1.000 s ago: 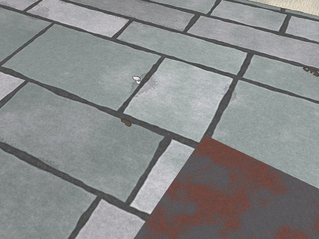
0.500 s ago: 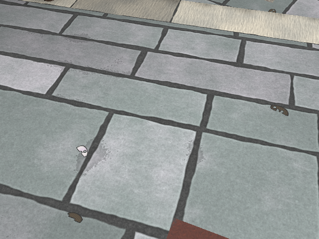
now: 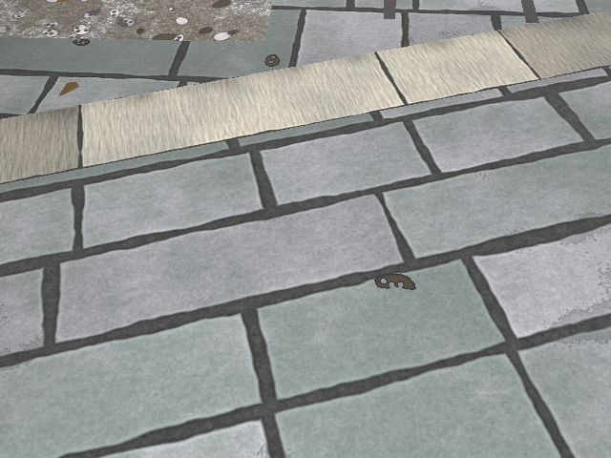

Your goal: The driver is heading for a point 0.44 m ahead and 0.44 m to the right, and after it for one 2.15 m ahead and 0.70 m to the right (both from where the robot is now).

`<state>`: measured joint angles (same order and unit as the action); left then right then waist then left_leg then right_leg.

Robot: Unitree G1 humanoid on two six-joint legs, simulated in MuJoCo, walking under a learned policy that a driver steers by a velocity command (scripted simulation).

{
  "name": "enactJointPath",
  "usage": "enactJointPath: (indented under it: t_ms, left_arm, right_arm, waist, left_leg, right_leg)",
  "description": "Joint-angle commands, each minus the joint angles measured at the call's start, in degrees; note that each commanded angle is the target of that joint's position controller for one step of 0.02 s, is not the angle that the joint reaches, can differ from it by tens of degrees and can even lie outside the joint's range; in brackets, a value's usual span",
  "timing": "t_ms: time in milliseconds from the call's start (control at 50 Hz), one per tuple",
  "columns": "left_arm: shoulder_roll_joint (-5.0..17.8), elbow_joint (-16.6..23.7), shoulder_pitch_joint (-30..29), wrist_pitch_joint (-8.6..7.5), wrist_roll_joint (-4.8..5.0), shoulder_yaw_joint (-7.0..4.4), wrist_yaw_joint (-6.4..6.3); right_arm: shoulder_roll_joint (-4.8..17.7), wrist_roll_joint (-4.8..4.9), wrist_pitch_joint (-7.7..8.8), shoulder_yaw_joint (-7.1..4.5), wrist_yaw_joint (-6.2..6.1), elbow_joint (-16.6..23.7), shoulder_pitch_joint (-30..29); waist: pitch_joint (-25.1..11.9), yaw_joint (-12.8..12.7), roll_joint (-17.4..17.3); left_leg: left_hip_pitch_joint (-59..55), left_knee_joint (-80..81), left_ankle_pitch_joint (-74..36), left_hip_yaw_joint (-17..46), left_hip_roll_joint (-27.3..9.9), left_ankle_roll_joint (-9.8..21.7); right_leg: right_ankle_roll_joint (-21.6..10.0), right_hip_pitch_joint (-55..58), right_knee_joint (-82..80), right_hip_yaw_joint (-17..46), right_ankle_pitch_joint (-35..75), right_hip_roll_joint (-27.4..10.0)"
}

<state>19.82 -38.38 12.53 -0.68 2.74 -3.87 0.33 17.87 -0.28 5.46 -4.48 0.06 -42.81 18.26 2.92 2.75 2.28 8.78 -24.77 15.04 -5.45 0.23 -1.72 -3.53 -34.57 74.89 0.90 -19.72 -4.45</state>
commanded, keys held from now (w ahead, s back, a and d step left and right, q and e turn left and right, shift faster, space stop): w+e+shift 0.46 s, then w+shift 0.22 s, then w+q+shift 0.32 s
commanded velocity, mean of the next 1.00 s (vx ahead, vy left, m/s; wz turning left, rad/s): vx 1.00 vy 0.00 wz -0.52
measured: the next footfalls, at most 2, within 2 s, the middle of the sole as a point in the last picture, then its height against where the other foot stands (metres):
right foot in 0.26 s outside the picture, level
left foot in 0.70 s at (371, 292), level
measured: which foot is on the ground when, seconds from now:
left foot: down 0.00-0.26, up 0.28-0.68, down 0.70-1.00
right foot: up 0.00-0.24, down 0.26-0.70, up 0.72-1.00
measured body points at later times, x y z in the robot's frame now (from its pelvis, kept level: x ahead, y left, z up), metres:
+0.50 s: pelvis +0.43 -0.09 +0.01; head +0.44 -0.12 +0.46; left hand +0.56 +0.15 -0.10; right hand +0.55 -0.41 -0.05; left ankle +0.66 +0.05 -0.65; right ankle +0.38 -0.11 -0.73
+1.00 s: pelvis +0.86 -0.26 +0.01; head +0.87 -0.28 +0.46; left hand +1.20 -0.21 -0.02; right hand +0.66 -0.44 -0.12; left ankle +0.86 -0.13 -0.73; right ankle +0.93 -0.47 -0.68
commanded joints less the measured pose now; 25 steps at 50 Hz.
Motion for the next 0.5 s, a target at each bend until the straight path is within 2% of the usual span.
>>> enactJointPath:
  t_ms: [20,60,120,140,180,200,220,240,260,280,300,320,340,360,380,400,420,460,500]
  left_arm:
    - [-2.85,6.52,-1.86,0.34,-0.33,1.36,0.83]
    - [-1.69,7.05,-3.59,0.02,-0.54,1.31,1.53]
    - [-0.27,8.11,-10.03,-0.67,-1.03,1.08,2.89]
    - [-0.01,8.55,-11.30,-0.90,-0.96,0.95,3.32]
    - [2.75,8.98,-10.96,-1.06,-0.59,-0.27,3.66]
    - [4.56,8.71,-7.88,-0.78,-0.09,-1.18,3.59]
    - [7.14,7.18,-0.27,-0.31,0.33,-2.60,3.44]
    - [11.00,3.28,13.30,0.30,0.10,-4.80,3.04]
    - [13.13,-0.63,22.05,1.05,0.61,-5.99,2.00]
    - [16.97,1.83,14.79,0.58,-0.13,-5.45,1.73]
    - [13.37,4.98,13.63,-1.15,-1.36,-4.38,2.07]
    - [10.44,4.53,13.76,-2.55,-1.96,-3.82,2.13]
    - [9.62,3.75,11.44,-3.79,-2.26,-3.39,2.45]
    - [7.89,3.84,7.64,-4.47,-2.44,-2.79,2.46]
    - [7.24,4.47,4.50,-4.69,-2.89,-2.53,2.02]
    - [5.80,4.57,3.01,-4.59,-2.60,-2.05,1.64]
    - [4.75,4.01,3.09,-4.50,-1.90,-1.67,1.15]
    - [4.22,2.84,5.11,-4.40,-1.28,-1.44,-0.18]
    - [3.35,1.09,6.43,-3.91,-1.46,-1.18,-1.24]
  right_arm:
    - [3.00,0.79,1.19,-0.45,0.26,2.36,-5.00]
    - [5.56,0.32,1.42,-1.10,-0.07,2.39,-7.10]
    - [8.49,0.36,1.27,-1.69,-0.39,1.11,-3.99]
    - [9.70,0.41,1.02,-1.83,-0.35,0.72,-3.17]
    - [13.01,0.47,0.22,-2.39,-0.40,0.35,-1.37]
    - [14.74,0.79,-0.47,-2.76,-0.54,0.42,-1.23]
    - [16.07,0.96,-1.16,-3.10,-0.60,1.00,-2.41]
    - [16.10,1.18,-1.38,-3.17,-0.80,2.38,-5.01]
    - [11.46,1.14,-0.68,-1.80,-0.97,2.44,-5.49]
    - [1.42,0.19,1.59,1.36,-0.21,6.20,1.28]
    - [5.94,1.64,4.40,1.64,0.26,9.14,-1.70]
    - [8.71,3.16,5.40,1.07,0.14,10.61,-9.51]
    - [7.41,2.91,5.60,1.36,-0.21,10.74,-11.08]
    - [6.54,1.22,5.01,1.44,-0.63,9.18,-10.02]
    - [6.56,0.56,4.08,1.14,-0.38,8.40,-6.97]
    - [7.07,0.20,3.08,0.83,-0.19,7.89,-6.51]
    - [6.83,-0.17,2.42,0.75,-0.14,7.98,-7.34]
    - [4.88,-1.13,1.94,1.41,-0.26,10.29,-14.44]
    - [1.35,-1.41,2.07,2.40,0.34,12.11,-20.13]
  waist:
    - [2.93,-2.99,-6.59]
    - [4.60,-3.82,-5.46]
    - [6.29,-1.37,-1.27]
    - [6.44,-1.43,-1.25]
    - [3.29,-3.42,-4.96]
    - [0.81,-6.26,-8.01]
    - [-3.32,-10.95,-10.25]
    - [-9.61,-17.51,-9.63]
    - [-9.90,-19.67,-0.86]
    - [-12.48,-7.16,19.92]
    - [-22.75,-9.38,13.16]
    - [-13.85,-10.25,4.14]
    - [-6.72,-6.64,-3.96]
    - [-4.08,-3.51,-7.51]
    - [-2.78,-0.39,-4.83]
    - [-0.89,0.47,-3.77]
    - [0.54,0.62,-3.31]
    - [3.70,-1.81,-3.90]
    - [4.50,-4.58,-2.03]
  left_leg:
    - [-2.56,15.17,-9.35,12.16,-17.47,9.80]
    - [-0.37,17.79,-12.24,4.50,-15.39,8.76]
    - [-3.30,19.78,-18.11,-4.06,-12.88,6.47]
    - [-4.83,19.39,-24.72,-6.03,-12.78,5.79]
    - [-10.16,13.06,-53.76,-8.26,-13.00,4.88]
    - [-12.74,6.41,-68.39,-8.69,-13.83,4.78]
    - [-12.16,-4.41,-77.59,-8.68,-14.68,5.01]
    - [-4.50,-20.41,-77.79,-7.53,-14.27,4.92]
    - [11.31,-43.53,-34.88,-6.64,-7.46,2.08]
    - [32.76,-66.45,17.48,0.28,3.48,0.22]
    - [39.46,-67.58,14.34,13.65,2.49,2.66]
    - [41.34,-62.47,9.86,13.66,0.28,4.09]
    - [38.99,-55.83,6.56,13.73,-1.68,4.39]
    - [33.28,-50.98,4.26,14.28,-3.95,3.82]
    - [29.07,-47.75,2.68,15.14,-4.83,2.57]
    - [27.12,-44.46,2.42,14.85,-5.40,1.29]
    - [26.07,-40.31,1.99,14.05,-5.84,0.18]
    - [24.64,-29.90,-4.36,10.98,-4.63,-1.94]
    - [20.60,-18.38,-17.99,8.04,-3.09,-2.94]
  right_leg:
    - [0.45,-11.79,-3.17,5.11,4.14,-7.13]
    - [0.85,-10.08,-9.99,3.56,12.90,-6.63]
    - [-0.81,-5.67,-22.55,-2.24,23.30,-3.70]
    - [-1.76,-3.02,-26.25,-4.25,24.33,-2.14]
    - [-3.71,4.24,-28.73,-9.50,21.25,3.33]
    - [-4.63,8.16,-28.16,-11.16,16.87,5.81]
    - [-6.04,16.75,-27.47,-11.63,12.75,7.69]
    - [-8.46,34.61,-29.97,-9.94,12.31,8.89]
    - [-11.10,51.24,-35.05,-1.66,14.49,6.17]
    - [-20.43,60.71,-43.16,27.54,4.29,-3.33]
    - [-24.23,62.88,-56.86,49.61,-18.90,-10.16]
    - [-20.28,54.84,-62.31,50.08,-21.21,-10.11]
    - [-18.34,44.18,-63.24,46.25,-15.95,-8.99]
    - [-16.55,35.48,-62.03,39.73,-9.15,-6.18]
    - [-16.71,28.87,-61.69,35.43,-5.18,-3.53]
    - [-16.47,24.59,-62.61,31.83,-2.52,-1.45]
    - [-16.10,21.47,-63.22,28.63,0.26,-0.28]
    - [-15.32,15.57,-64.39,22.91,7.37,2.61]
    - [-12.64,11.98,-62.85,16.59,12.17,5.65]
